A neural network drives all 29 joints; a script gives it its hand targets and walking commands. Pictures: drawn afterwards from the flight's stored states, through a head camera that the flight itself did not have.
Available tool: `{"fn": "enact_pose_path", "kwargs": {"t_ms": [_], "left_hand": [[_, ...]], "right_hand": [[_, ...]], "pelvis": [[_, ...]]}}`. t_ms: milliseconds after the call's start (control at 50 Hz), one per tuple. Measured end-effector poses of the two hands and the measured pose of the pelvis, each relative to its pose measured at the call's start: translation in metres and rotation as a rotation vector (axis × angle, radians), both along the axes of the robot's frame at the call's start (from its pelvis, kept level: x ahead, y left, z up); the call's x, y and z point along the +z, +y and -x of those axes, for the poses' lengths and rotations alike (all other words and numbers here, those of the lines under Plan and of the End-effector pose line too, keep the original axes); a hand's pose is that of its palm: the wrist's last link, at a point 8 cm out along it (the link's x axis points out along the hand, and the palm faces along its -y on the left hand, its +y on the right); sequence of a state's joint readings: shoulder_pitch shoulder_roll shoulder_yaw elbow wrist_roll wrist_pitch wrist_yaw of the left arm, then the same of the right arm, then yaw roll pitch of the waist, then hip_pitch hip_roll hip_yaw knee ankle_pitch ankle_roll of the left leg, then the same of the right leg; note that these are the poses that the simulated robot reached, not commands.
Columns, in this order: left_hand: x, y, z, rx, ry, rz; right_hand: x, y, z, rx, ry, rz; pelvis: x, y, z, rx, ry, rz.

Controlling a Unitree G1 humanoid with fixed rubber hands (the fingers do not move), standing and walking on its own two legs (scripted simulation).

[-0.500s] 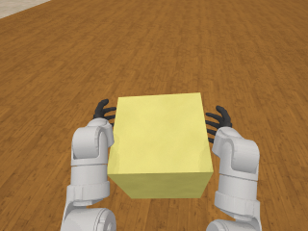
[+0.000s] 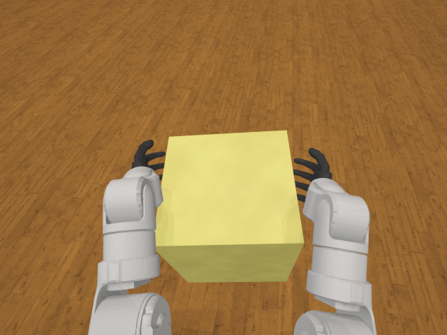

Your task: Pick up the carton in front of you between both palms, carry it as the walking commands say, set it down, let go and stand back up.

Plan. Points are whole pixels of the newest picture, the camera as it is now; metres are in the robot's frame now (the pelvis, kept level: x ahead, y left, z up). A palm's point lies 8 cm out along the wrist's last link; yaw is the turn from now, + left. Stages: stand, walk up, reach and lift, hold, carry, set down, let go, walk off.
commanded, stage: carry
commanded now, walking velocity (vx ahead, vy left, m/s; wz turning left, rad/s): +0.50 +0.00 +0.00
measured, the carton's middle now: (232, 214) +0.35 +0.00 +0.02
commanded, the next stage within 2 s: none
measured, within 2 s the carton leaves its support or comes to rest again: neither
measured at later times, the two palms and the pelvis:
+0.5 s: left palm (159, 96) +0.60 +0.18 +0.11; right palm (283, 105) +0.59 -0.11 +0.11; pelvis +0.33 +0.03 +0.01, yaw -1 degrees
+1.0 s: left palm (196, 42) +0.92 +0.13 +0.10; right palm (286, 50) +0.92 -0.16 +0.08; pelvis +0.65 -0.02 +0.01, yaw +3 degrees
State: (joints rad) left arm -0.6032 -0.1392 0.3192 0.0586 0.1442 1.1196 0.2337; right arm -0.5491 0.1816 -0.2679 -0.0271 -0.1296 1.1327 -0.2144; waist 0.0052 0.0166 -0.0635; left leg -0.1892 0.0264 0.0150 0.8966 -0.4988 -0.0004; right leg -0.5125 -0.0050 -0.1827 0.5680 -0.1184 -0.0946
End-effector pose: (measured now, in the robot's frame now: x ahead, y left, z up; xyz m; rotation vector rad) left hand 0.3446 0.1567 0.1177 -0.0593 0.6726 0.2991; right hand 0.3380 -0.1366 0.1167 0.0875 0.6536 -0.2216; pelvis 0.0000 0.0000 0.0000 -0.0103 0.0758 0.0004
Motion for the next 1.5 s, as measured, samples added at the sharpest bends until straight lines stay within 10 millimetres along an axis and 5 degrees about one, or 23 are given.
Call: {"fn": "enact_pose_path", "kwargs": {"t_ms": [100,200,320,440,640,780,920,1100,1320,1420,1500], "left_hand": [[-0.023,-0.002,-0.028,0.045,0.081,0.038],[-0.023,-0.002,-0.067,0.032,0.080,-0.001],[-0.006,0.003,-0.141,-0.023,0.016,-0.041],[-0.007,0.020,-0.224,-0.070,-0.059,-0.035],[0.013,0.021,-0.329,-0.117,-0.011,-0.034],[0.020,0.011,-0.421,-0.090,-0.050,-0.045],[-0.007,-0.018,-0.531,-0.066,-0.016,-0.085],[-0.011,-0.028,-0.618,-0.048,0.087,-0.060],[0.023,-0.016,-0.770,-0.089,-0.074,-0.042],[0.005,0.003,-0.853,-0.101,-0.085,-0.028],[-0.003,0.009,-0.904,-0.113,0.003,-0.018]], "right_hand": [[-0.026,-0.002,-0.041,0.015,0.080,-0.055],[-0.027,-0.001,-0.088,0.081,0.078,-0.012],[-0.013,0.005,-0.153,0.090,0.020,0.040],[-0.010,0.021,-0.225,0.060,-0.043,0.071],[0.001,0.029,-0.312,0.026,0.090,0.105],[0.011,0.017,-0.416,0.051,0.051,0.105],[-0.026,-0.011,-0.536,0.074,0.073,0.076],[-0.027,-0.019,-0.639,0.116,0.161,0.091],[0.012,-0.008,-0.781,0.058,0.006,0.102],[0.001,0.011,-0.858,0.036,0.005,0.127],[-0.011,0.017,-0.900,0.031,0.117,0.131]], "pelvis": [[0.017,-0.010,-0.050,0.029,0.004,-0.016],[0.030,-0.010,-0.108,0.027,0.010,-0.038],[0.030,0.001,-0.193,0.022,0.007,-0.046],[0.007,0.026,-0.294,-0.003,-0.010,-0.040],[0.030,0.037,-0.410,-0.016,-0.021,-0.002],[0.024,0.020,-0.507,-0.015,-0.034,-0.006],[-0.003,-0.012,-0.617,0.012,-0.038,0.010],[0.028,-0.031,-0.707,0.047,-0.013,-0.025],[0.026,-0.009,-0.860,0.022,-0.010,-0.026],[0.004,0.014,-0.940,-0.003,-0.020,-0.033],[0.016,0.023,-0.982,-0.024,-0.014,-0.014]]}}
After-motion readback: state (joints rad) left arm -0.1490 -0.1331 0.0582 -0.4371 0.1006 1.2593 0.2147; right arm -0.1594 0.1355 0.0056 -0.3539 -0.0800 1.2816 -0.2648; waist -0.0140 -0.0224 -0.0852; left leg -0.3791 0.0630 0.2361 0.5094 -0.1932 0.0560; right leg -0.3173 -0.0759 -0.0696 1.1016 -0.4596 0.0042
